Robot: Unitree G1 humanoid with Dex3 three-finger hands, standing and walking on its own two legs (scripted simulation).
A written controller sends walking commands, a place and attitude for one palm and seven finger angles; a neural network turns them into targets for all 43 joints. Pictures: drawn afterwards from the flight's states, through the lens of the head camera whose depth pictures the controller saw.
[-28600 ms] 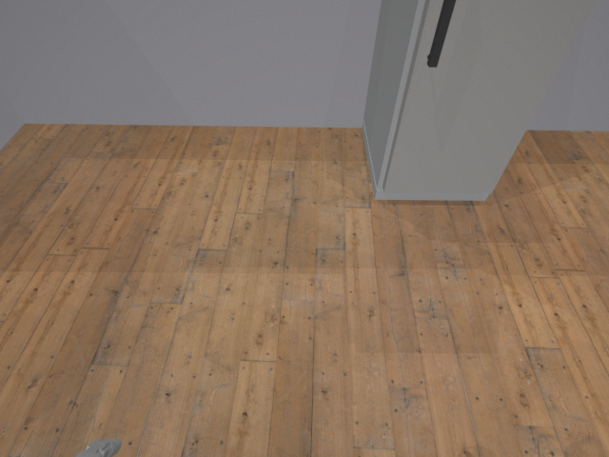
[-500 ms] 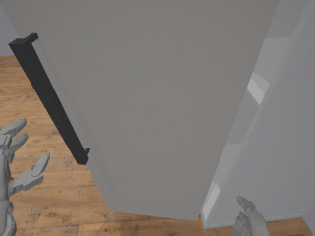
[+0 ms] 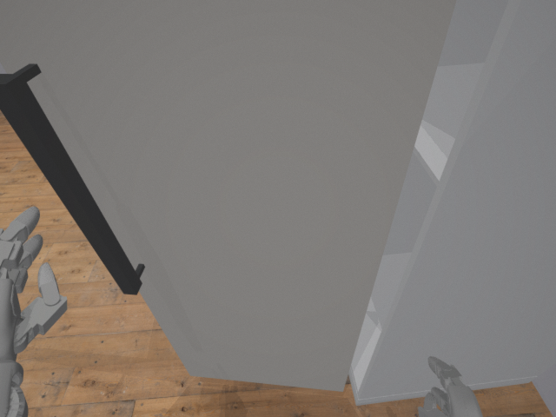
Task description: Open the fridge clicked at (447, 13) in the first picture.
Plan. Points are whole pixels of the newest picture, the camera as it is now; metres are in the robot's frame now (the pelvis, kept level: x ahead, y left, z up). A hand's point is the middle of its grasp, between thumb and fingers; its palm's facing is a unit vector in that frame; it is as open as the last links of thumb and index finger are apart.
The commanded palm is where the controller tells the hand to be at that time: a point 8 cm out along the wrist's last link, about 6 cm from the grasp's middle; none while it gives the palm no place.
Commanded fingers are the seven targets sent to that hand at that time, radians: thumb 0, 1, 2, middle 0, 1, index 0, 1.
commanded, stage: step back with the hand held close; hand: left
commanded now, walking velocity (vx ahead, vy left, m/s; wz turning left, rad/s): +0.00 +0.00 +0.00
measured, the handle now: (93, 204) +0.36 +0.34 +0.13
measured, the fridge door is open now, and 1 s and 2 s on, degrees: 78 78 78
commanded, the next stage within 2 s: stop stepping back and stand still in 1.10 s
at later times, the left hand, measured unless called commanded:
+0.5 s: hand out of the picture +0.14 +0.32 +0.15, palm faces +0.41 -0.77 -0.48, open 7.4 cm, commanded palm +0.08 +0.35 +0.17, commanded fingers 0.00 0.90 0.90 -0.20 -0.30 -0.20 -0.30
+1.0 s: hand out of the picture +0.03 +0.34 +0.16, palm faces +0.55 -0.73 -0.42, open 7.4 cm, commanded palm -0.05 +0.37 +0.17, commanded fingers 0.00 0.90 0.90 -0.20 -0.30 -0.20 -0.30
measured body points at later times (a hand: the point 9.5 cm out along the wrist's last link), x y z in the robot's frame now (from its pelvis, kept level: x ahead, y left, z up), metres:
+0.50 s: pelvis -0.06 +0.05 -0.01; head -0.05 +0.04 +0.44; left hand +0.11 +0.36 +0.18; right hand +0.13 -0.19 -0.09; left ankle +0.01 +0.14 -0.74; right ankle -0.05 -0.09 -0.74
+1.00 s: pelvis -0.15 +0.05 -0.03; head -0.14 +0.07 +0.42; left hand -0.01 +0.37 +0.18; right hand +0.07 -0.16 -0.08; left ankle +0.01 +0.14 -0.74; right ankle -0.05 -0.08 -0.74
